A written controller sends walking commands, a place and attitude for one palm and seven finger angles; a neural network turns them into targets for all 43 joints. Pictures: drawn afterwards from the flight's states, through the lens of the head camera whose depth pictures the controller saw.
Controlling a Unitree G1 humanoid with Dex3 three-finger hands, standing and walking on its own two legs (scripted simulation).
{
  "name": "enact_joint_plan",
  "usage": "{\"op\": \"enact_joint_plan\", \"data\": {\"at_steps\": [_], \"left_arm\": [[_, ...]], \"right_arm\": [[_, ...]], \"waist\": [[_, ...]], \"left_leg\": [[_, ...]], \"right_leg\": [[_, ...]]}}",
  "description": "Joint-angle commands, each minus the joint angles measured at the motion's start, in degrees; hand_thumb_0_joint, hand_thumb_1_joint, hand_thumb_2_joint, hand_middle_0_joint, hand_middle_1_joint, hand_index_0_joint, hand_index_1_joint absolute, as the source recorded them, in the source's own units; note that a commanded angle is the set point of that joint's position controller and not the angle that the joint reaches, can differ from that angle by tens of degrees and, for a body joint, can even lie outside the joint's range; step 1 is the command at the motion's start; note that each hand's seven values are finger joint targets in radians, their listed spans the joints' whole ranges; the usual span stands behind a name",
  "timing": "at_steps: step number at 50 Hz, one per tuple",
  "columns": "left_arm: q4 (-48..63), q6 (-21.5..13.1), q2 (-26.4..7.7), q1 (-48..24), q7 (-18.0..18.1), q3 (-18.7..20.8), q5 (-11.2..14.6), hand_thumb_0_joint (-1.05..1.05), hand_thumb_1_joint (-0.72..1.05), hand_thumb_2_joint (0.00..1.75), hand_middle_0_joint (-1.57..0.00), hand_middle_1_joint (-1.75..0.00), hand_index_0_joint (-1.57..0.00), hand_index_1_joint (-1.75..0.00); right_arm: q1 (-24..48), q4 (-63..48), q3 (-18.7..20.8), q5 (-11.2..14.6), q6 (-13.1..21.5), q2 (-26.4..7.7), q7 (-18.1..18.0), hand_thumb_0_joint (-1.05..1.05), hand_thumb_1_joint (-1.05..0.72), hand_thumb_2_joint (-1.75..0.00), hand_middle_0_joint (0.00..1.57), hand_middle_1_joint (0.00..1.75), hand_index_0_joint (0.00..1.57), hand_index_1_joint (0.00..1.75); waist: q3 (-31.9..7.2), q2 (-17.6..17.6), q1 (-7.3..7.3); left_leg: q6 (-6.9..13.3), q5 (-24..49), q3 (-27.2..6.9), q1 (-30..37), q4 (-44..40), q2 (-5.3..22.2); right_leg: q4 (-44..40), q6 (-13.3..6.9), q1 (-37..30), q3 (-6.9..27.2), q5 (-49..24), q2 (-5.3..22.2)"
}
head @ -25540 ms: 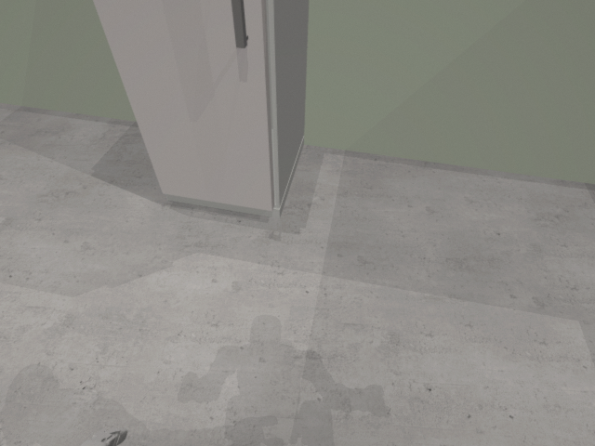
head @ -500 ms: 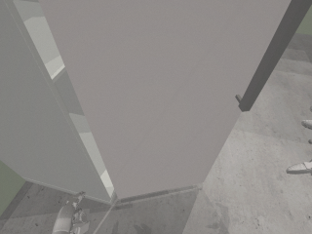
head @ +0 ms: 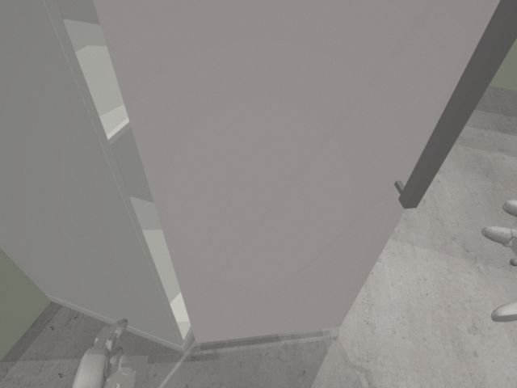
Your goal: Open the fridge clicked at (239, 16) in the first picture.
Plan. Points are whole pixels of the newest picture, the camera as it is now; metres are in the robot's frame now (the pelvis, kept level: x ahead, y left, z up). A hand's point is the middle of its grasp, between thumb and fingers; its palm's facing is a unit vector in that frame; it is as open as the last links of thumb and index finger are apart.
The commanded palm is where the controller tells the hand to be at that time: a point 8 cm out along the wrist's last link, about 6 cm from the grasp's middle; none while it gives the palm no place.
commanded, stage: draw the hand back to the body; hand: right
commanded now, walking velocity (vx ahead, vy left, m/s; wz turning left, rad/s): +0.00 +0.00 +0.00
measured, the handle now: (462, 80) +0.47 -0.24 +0.29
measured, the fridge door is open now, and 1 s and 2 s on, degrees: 64 64 64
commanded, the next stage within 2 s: step back with the hand held close in 1.30 s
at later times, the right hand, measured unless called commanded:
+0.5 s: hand out of the picture +0.21 -0.30 +0.15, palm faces +0.54 +0.79 -0.29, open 13.0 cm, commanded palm +0.16 -0.32 +0.17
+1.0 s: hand (499, 308) +0.19 -0.24 +0.16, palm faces +0.47 +0.79 -0.39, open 8.1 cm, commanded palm +0.15 -0.27 +0.19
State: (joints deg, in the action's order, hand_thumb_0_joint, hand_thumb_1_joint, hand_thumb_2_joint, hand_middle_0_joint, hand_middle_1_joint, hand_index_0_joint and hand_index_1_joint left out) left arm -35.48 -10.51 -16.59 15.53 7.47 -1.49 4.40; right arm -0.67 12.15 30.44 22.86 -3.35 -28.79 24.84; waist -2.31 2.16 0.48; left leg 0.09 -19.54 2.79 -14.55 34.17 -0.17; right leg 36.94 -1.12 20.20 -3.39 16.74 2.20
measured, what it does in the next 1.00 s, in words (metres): stands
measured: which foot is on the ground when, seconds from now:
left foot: down 0.00-1.00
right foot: down 0.00-1.00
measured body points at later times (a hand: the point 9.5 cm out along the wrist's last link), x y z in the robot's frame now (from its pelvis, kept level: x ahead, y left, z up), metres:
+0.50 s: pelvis -0.01 +0.00 +0.02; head -0.03 +0.01 +0.47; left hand +0.19 +0.20 -0.06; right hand +0.17 -0.34 +0.17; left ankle -0.02 +0.12 -0.73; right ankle +0.03 -0.10 -0.73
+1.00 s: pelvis +0.01 +0.03 +0.02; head -0.01 +0.06 +0.47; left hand +0.21 +0.27 -0.07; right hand +0.16 -0.27 +0.19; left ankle -0.02 +0.12 -0.73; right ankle +0.03 -0.10 -0.73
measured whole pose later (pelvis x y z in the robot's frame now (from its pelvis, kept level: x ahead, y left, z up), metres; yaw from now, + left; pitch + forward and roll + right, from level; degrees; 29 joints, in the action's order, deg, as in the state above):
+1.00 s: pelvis +0.01 +0.03 +0.02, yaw +0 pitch -6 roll +0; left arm -40.0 -8.2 -14.3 9.8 5.0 0.7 -0.7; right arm -28.0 -19.8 18.6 4.6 5.3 -19.6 -7.1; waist 2.4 3.7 -3.6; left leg 2.3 -14.8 3.2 0.6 20.4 -1.8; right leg 22.3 1.2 4.6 -2.9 11.2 3.0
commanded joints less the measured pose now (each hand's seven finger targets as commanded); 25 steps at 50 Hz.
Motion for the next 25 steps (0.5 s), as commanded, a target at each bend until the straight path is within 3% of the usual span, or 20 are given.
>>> {"op": "enact_joint_plan", "data": {"at_steps": [1, 3, 4, 6, 9, 11, 12, 13, 14, 15, 17, 19, 23, 25], "left_arm": [[9.62, -4.13, -7.45, -7.86, 0.14, 2.32, 0.36, 0.00, 0.90, 0.90, -0.20, -0.30, -0.20, -0.30], [9.30, -4.23, -7.38, -8.60, 0.43, 1.91, 0.26, 0.00, 0.90, 0.90, -0.20, -0.30, -0.20, -0.30], [9.10, -4.40, -7.24, -9.03, 0.52, 1.76, 0.26, 0.00, 0.90, 0.90, -0.20, -0.30, -0.20, -0.30], [8.82, -4.63, -6.86, -9.48, 0.91, 1.33, -0.10, 0.00, 0.90, 0.90, -0.20, -0.30, -0.20, -0.30], [7.39, -4.41, -6.89, -10.38, 1.45, 0.77, -0.50, 0.00, 0.90, 0.90, -0.20, -0.30, -0.20, -0.30], [7.27, -4.31, -6.32, -11.55, 1.70, 0.29, -0.56, 0.00, 0.90, 0.90, -0.20, -0.30, -0.20, -0.30], [7.39, -4.62, -5.33, -12.06, 0.68, 0.36, -3.44, 0.00, 0.90, 0.90, -0.20, -0.30, -0.20, -0.30], [5.44, -4.51, -5.66, -11.74, 0.46, 0.55, -3.78, 0.00, 0.90, 0.90, -0.20, -0.30, -0.20, -0.30], [5.11, -3.97, -5.47, -11.63, 0.21, 0.76, -3.87, 0.00, 0.90, 0.90, -0.20, -0.30, -0.20, -0.30], [5.17, -3.68, -4.86, -12.15, -0.13, 0.80, -3.87, 0.00, 0.90, 0.90, -0.20, -0.30, -0.20, -0.30], [4.99, -3.40, -4.72, -12.35, -0.78, 1.06, -4.14, 0.00, 0.90, 0.90, -0.20, -0.30, -0.20, -0.30], [4.51, -3.08, -4.91, -12.34, -1.18, 1.60, -4.36, 0.00, 0.90, 0.90, -0.20, -0.30, -0.20, -0.30], [3.56, -2.06, -4.60, -13.34, -1.38, 1.92, -4.42, 0.00, 0.90, 0.90, -0.20, -0.30, -0.20, -0.30], [3.53, -1.77, -4.32, -13.63, -1.41, 2.12, -4.45, 0.00, 0.90, 0.90, -0.20, -0.30, -0.20, -0.30]], "right_arm": [[8.23, -16.37, 4.46, 1.80, 0.97, -12.88, -2.39, 0.00, 0.55, -0.20, 0.25, 1.15, 0.25, 1.15], [9.75, -19.09, 1.86, 0.70, -0.30, -11.09, -3.39, 0.00, 0.55, -0.20, 0.25, 1.15, 0.25, 1.15], [11.50, -21.72, 0.69, -0.07, -0.47, -10.73, -3.92, 0.00, 0.55, -0.20, 0.25, 1.15, 0.25, 1.15], [12.04, -24.77, -0.77, -0.82, -0.50, -9.69, -4.75, 0.00, 0.55, -0.20, 0.25, 1.15, 0.25, 1.15], [12.51, -25.29, 0.02, -1.30, -0.41, -10.72, -5.52, 0.00, 0.44, -0.25, 0.25, 1.09, 0.25, 1.09], [13.43, -26.98, -0.90, -1.63, -0.42, -9.98, -5.63, 0.00, 0.37, -0.29, 0.24, 1.04, 0.24, 1.04], [13.65, -29.56, 1.14, -10.27, 3.15, -14.74, -17.64, 0.00, 0.33, -0.31, 0.24, 1.02, 0.24, 1.02], [10.23, -27.07, -1.54, -11.49, 4.09, -9.43, -22.91, 0.00, 0.30, -0.32, 0.24, 1.00, 0.24, 1.00], [6.91, -27.70, -2.48, -13.35, 4.90, -7.15, -26.21, 0.00, 0.26, -0.34, 0.24, 0.98, 0.24, 0.98], [3.78, -29.11, -4.77, -14.32, 5.65, -4.29, -28.14, 0.00, 0.22, -0.36, 0.24, 0.96, 0.24, 0.96], [1.27, -32.60, -5.28, -15.86, 7.19, -3.88, -30.79, 0.00, 0.15, -0.39, 0.24, 0.92, 0.24, 0.92], [-0.84, -33.05, -4.84, -16.83, 8.17, -4.18, -32.20, 0.00, 0.08, -0.43, 0.23, 0.87, 0.23, 0.87], [-0.87, -33.07, -5.40, -18.02, 9.40, -3.60, -33.39, 0.00, -0.07, -0.50, 0.23, 0.79, 0.23, 0.79], [-2.30, -34.04, -5.25, -18.33, 9.91, -3.60, -33.69, 0.00, -0.14, -0.53, 0.23, 0.75, 0.23, 0.75]], "waist": [[-7.06, 3.48, -3.00], [-5.13, 4.10, -2.50], [-5.33, 6.03, -2.22], [-5.25, 6.08, -1.99], [-4.08, 3.94, -2.09], [-4.88, 5.85, -2.33], [1.48, 9.39, -3.59], [3.08, 8.45, -2.43], [2.15, 6.29, -2.53], [0.79, 5.88, -2.61], [-2.63, 5.98, -3.01], [-3.63, 3.51, -3.21], [-0.13, 2.57, -3.13], [-0.50, 3.29, -3.42]], "left_leg": [[0.60, 10.59, -0.90, -1.29, -6.42, -1.69], [0.83, 8.65, -0.34, -1.67, -7.44, -2.12], [0.89, 8.13, -0.27, -1.98, -7.85, -2.13], [0.88, 7.34, 0.19, -1.91, -8.69, -2.39], [0.90, 5.85, 0.49, -0.90, -9.98, -2.44], [0.96, 5.11, 0.71, 0.09, -10.46, -2.47], [1.51, 3.54, -1.68, -0.35, -14.23, -1.18], [1.72, 2.87, -0.81, 0.18, -14.52, -0.81], [1.58, 3.10, -0.64, 1.62, -14.84, -0.87], [1.53, 3.39, -0.64, 3.07, -15.03, -0.99], [1.48, 4.71, -0.74, 5.75, -15.30, -1.08], [1.36, 5.71, -0.88, 7.52, -16.17, -1.20], [1.29, 5.58, -0.86, 8.27, -18.03, -1.51], [1.22, 6.44, -0.96, 8.80, -18.43, -1.46]], "right_leg": [[-7.89, 0.58, -8.70, 5.50, -10.16, -0.91], [-8.94, 0.66, -9.85, 5.77, -9.10, -0.71], [-9.79, 0.79, -10.96, 6.07, -8.74, -0.70], [-11.12, 0.95, -12.71, 6.69, -8.03, -0.64], [-12.64, 0.86, -12.68, 7.06, -5.89, -0.71], [-13.79, 1.09, -14.02, 7.17, -4.89, -0.86], [-15.72, 1.82, -11.60, 7.56, 0.18, -1.26], [-17.58, 2.50, -10.93, 8.38, 4.49, -0.84], [-18.76, 2.35, -11.72, 8.30, 5.23, -0.45], [-19.39, 2.02, -13.05, 7.62, 4.68, -0.37], [-20.39, 1.84, -15.30, 6.72, 2.54, -0.25], [-20.74, 1.40, -15.86, 5.51, -0.35, -0.16], [-21.50, 1.07, -15.97, 4.08, -1.80, -0.63], [-21.12, 0.86, -17.14, 3.25, -4.50, -0.86]]}}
